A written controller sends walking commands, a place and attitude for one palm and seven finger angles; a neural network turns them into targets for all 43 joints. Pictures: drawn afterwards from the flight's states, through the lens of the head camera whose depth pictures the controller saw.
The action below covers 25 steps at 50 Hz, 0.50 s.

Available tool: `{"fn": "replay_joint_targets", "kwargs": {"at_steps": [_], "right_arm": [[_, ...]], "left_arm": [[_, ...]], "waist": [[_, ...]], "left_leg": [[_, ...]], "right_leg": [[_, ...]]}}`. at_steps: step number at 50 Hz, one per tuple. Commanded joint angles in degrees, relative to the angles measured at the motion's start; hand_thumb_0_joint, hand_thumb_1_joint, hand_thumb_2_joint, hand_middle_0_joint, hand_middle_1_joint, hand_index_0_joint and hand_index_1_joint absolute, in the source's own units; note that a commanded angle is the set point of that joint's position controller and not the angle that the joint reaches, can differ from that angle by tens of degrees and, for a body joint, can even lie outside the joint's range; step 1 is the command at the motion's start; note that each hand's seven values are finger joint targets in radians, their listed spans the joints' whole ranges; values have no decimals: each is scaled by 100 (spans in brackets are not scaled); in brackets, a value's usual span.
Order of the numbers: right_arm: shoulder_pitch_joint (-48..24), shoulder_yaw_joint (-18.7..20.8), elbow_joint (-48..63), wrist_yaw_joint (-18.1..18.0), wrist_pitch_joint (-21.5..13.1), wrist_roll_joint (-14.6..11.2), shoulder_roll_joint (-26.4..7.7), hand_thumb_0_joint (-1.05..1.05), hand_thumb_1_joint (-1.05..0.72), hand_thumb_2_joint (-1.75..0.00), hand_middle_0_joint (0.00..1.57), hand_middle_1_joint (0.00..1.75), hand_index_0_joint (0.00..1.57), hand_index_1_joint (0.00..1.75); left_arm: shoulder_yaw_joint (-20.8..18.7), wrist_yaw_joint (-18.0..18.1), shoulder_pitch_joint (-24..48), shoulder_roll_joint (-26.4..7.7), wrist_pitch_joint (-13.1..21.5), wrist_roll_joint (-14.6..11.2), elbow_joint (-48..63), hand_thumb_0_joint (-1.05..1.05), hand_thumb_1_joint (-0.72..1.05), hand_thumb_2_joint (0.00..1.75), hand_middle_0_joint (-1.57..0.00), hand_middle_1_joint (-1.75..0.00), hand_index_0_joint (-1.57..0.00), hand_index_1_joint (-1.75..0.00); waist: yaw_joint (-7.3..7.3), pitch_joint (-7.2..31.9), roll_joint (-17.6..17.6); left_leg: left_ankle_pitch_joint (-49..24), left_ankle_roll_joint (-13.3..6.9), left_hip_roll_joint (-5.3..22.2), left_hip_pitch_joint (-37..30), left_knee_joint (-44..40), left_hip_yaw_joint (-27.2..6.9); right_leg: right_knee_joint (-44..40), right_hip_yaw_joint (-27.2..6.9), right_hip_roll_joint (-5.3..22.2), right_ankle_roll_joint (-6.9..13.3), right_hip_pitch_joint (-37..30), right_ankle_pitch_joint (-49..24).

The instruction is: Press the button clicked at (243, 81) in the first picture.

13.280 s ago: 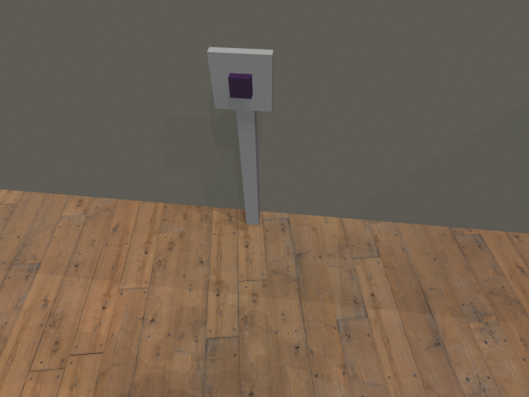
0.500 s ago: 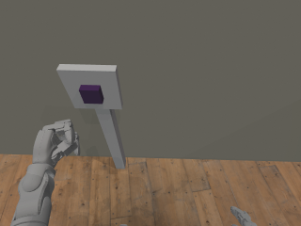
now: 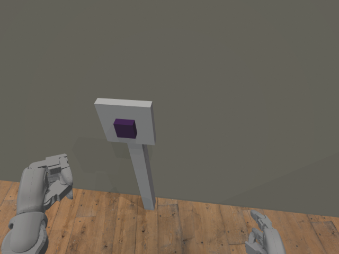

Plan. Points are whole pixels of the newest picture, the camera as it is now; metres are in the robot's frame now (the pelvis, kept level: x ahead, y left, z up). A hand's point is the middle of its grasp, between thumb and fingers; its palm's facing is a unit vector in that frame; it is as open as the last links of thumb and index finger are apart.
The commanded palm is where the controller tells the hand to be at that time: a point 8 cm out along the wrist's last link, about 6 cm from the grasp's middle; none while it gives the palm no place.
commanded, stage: draw the hand back to the body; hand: left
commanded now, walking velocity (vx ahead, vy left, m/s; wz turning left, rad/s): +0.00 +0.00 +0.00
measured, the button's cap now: (126, 128) +0.50 +0.20 -0.01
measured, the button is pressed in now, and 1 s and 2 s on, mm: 0 0 0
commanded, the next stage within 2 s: step back with the hand held close in 0.58 s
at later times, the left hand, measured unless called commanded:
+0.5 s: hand (38, 188) +0.18 +0.24 +0.17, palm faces +0.41 -0.82 -0.39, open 3.1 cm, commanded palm +0.13 +0.28 +0.19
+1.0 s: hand (41, 197) +0.17 +0.24 +0.15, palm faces +0.28 -0.84 -0.48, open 3.1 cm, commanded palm +0.11 +0.29 +0.18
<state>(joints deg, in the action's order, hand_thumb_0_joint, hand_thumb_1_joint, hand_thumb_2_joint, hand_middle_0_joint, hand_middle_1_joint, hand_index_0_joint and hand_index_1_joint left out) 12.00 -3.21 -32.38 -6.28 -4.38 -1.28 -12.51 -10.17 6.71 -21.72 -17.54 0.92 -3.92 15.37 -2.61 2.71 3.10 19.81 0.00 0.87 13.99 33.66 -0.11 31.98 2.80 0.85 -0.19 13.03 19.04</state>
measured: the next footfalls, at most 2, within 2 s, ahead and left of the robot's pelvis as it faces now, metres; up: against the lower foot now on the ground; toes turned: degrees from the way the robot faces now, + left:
left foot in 1.80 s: -0.06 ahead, +0.13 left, +0.00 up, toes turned +4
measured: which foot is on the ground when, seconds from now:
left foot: down 0.00-1.00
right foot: down 0.00-1.00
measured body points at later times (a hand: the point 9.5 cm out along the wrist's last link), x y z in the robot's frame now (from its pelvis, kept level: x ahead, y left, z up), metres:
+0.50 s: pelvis +0.00 +0.00 +0.01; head -0.03 -0.02 +0.46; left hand +0.15 +0.28 +0.19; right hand +0.19 -0.21 -0.07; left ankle -0.02 +0.12 -0.73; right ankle -0.02 -0.12 -0.73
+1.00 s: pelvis -0.03 +0.01 +0.01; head -0.01 +0.00 +0.46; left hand +0.15 +0.28 +0.18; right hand +0.13 -0.24 -0.08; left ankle -0.02 +0.12 -0.73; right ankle -0.02 -0.12 -0.73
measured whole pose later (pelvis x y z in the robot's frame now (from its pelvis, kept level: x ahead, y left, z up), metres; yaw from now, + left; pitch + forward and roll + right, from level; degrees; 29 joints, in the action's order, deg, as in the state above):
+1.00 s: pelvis -0.03 +0.01 +0.01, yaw -2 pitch +1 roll -1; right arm 10.9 0.3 -32.1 -4.5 -0.4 0.1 -13.8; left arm -18.2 6.4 -35.3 -19.9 8.3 -2.1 29.9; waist 0.5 -1.5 2.6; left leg 12.9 -1.0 0.5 13.7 26.0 2.2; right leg 23.8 0.6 1.1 -1.3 13.3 11.0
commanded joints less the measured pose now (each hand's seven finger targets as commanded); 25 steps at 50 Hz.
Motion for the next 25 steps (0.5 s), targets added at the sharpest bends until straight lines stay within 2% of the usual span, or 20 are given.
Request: {"fn": "replay_joint_targets", "kwargs": {"at_steps": [1,4,5,6,8,11,15,18,19,20,21,24,25], "right_arm": [[-631,276,825,5,-424,44,-598,0,-90,-90,20,30,20,30],[-632,283,814,48,-456,66,-575,0,-90,-90,20,30,20,30],[-655,297,804,56,-469,73,-576,0,-90,-90,20,30,20,30],[-679,311,787,60,-492,75,-579,0,-90,-90,20,30,20,30],[-675,305,793,84,-500,82,-542,0,-90,-90,20,30,20,30],[-713,331,773,98,-554,79,-539,0,-90,-90,20,30,20,30],[-727,340,782,109,-605,78,-508,0,-90,-90,20,30,20,30],[-691,360,711,101,-559,86,-530,0,-90,-90,20,30,20,30],[-685,380,693,104,-543,82,-554,0,-90,-90,20,30,20,30],[-668,387,695,98,-528,94,-565,0,-90,-90,20,30,20,30],[-697,400,682,85,-535,95,-577,0,-90,-90,20,30,20,30],[-723,394,712,61,-546,115,-554,0,-90,-90,20,30,20,30],[-754,390,726,59,-559,115,-550,0,-90,-90,20,30,20,30]], "left_arm": [[-651,113,301,-953,369,39,1707,0,90,90,-130,-150,-130,-150],[-785,109,27,-962,397,34,1963,0,90,90,-130,-150,-130,-150],[-875,107,-95,-1016,414,51,2075,0,90,90,-130,-150,-130,-150],[-973,101,-249,-1087,410,52,2094,0,90,90,-130,-150,-130,-150],[-1038,94,-334,-1073,449,50,2310,0,90,90,-130,-150,-130,-150],[-1173,74,-544,-1102,504,52,2473,0,90,90,-130,-150,-130,-150],[-1357,74,-666,-1164,599,49,2862,0,90,90,-130,-150,-130,-150],[-1179,51,-781,-884,541,47,2319,0,90,90,-130,-150,-130,-150],[-1125,37,-713,-825,543,66,2300,0,90,90,-130,-150,-130,-150],[-1148,43,-639,-861,547,69,2285,0,90,90,-130,-150,-130,-150],[-1164,41,-626,-874,546,71,2251,0,90,90,-130,-150,-130,-150],[-1229,73,-523,-973,604,83,2426,0,90,90,-130,-150,-130,-150],[-1212,75,-447,-985,618,90,2556,0,90,90,-130,-150,-130,-150]], "waist": [[17,433,25],[-16,377,-157],[-54,441,-24],[-85,408,-161],[-96,396,21],[-125,268,-88],[-153,253,142],[-92,-144,-240],[-64,-185,-131],[-68,-195,-240],[-82,-208,-175],[-117,24,-164],[-127,83,-14]], "left_leg": [[-2014,-134,10,-488,-643,41],[-2211,-132,28,-570,-767,37],[-2344,-128,37,-629,-784,53],[-2421,-135,44,-644,-779,75],[-2510,-121,43,-710,-823,91],[-2521,-107,64,-722,-858,92],[-2417,-96,59,-787,-913,103],[-2058,-117,64,-659,-988,119],[-1999,-116,69,-694,-999,142],[-1943,-116,71,-676,-1033,118],[-1848,-121,61,-684,-1040,125],[-1779,-145,33,-747,-1064,120],[-1769,-144,23,-787,-1054,135]], "right_leg": [[-634,-31,-12,102,-427,-1898],[-668,9,0,83,-580,-2046],[-677,-6,-1,87,-641,-2124],[-735,-21,-28,83,-670,-2223],[-739,-26,-1,76,-721,-2279],[-837,-16,-46,69,-712,-2250],[-869,-37,-43,68,-723,-2151],[-976,-9,-66,44,-563,-1913],[-1003,-35,-65,40,-513,-1846],[-996,-10,-69,38,-521,-1782],[-1064,-35,-75,42,-508,-1704],[-1018,-58,-44,53,-643,-1666],[-1028,-78,-41,55,-658,-1658]]}}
